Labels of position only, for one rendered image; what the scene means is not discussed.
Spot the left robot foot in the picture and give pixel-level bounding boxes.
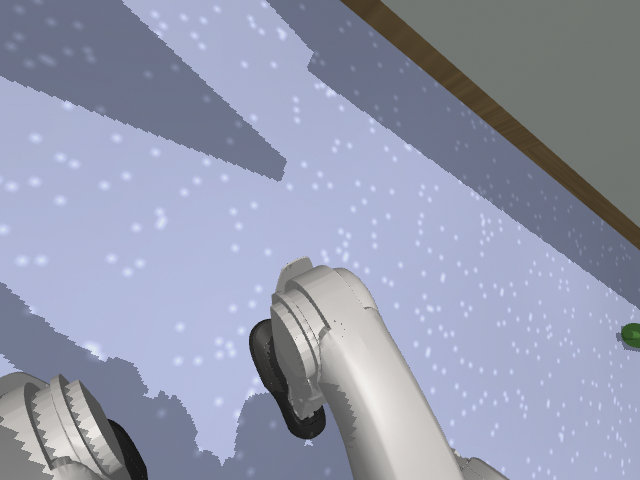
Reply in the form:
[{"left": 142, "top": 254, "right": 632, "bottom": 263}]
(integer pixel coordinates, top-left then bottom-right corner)
[{"left": 108, "top": 419, "right": 148, "bottom": 480}]

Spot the right robot foot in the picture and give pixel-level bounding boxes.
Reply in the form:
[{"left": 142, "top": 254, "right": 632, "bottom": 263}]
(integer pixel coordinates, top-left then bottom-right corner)
[{"left": 249, "top": 319, "right": 326, "bottom": 439}]

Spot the right robot hand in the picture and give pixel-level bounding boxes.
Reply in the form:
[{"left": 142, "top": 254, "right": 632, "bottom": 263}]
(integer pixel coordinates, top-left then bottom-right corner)
[{"left": 451, "top": 448, "right": 509, "bottom": 480}]

